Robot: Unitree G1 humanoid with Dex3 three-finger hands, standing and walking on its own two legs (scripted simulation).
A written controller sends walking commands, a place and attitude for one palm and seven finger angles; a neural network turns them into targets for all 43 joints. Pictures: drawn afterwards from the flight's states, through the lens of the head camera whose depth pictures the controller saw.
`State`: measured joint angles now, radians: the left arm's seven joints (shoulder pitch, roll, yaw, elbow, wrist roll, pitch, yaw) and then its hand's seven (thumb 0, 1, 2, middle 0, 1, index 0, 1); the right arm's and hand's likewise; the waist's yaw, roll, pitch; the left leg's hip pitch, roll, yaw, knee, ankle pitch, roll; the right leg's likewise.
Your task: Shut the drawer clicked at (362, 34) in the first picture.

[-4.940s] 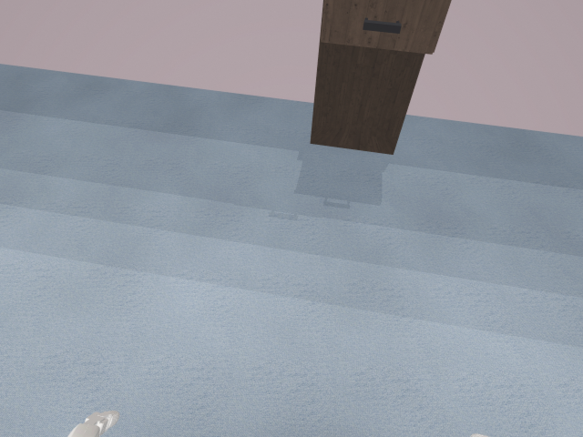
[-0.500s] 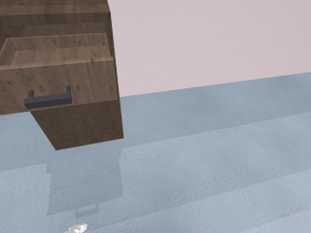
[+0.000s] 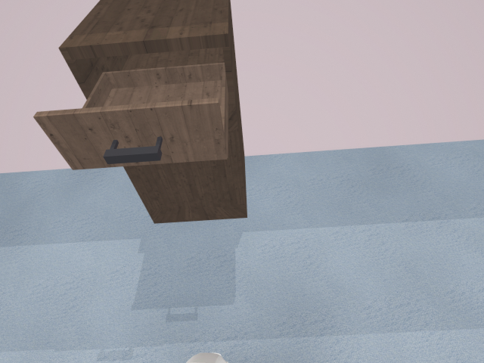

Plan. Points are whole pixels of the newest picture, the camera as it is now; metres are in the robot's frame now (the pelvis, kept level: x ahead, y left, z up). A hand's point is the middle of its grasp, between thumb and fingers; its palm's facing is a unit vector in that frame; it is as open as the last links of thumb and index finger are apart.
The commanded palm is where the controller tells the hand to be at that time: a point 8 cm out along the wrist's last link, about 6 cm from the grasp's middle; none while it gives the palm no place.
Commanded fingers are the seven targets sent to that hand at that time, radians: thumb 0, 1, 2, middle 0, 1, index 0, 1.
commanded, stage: take the last steps up to it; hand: left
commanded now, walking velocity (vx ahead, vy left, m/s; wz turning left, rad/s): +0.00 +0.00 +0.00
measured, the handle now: (135, 148) +0.57 +0.30 +0.01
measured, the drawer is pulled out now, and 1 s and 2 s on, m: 0.27 0.27 0.27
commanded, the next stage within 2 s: come to a stop and stand still in 1.14 s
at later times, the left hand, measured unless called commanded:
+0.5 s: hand out of the picture -0.07 +0.23 -0.17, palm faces +0.18 -0.97 -0.18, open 7.3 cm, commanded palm none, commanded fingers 0.00 0.90 0.90 -0.20 -0.30 -0.20 -0.30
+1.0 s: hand (166, 314) +0.24 +0.19 -0.16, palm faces +0.11 -0.97 -0.20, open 7.3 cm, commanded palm none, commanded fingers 0.00 0.90 0.90 -0.20 -0.30 -0.20 -0.30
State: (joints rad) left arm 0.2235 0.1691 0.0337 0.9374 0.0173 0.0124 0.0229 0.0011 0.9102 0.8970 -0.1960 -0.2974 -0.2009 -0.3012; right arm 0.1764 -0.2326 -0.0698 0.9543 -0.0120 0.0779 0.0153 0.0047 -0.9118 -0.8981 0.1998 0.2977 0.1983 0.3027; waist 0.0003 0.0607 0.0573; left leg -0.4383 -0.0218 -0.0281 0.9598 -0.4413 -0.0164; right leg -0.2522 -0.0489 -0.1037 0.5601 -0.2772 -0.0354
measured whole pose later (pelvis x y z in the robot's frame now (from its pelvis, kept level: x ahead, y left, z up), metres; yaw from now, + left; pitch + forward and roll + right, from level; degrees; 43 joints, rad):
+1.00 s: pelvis +0.16 +0.01 +0.00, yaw +5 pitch -2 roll +0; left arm 0.16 0.14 0.05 1.01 0.01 -0.07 0.01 -0.01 0.92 0.90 -0.20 -0.30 -0.20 -0.30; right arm 0.35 -0.16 -0.05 1.13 -0.01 -0.01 0.00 0.01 -0.91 -0.90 0.20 0.30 0.20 0.30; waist -0.03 0.04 0.08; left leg -0.38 0.08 0.04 1.17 -0.38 0.01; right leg -0.28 -0.02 -0.16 0.53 -0.21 -0.05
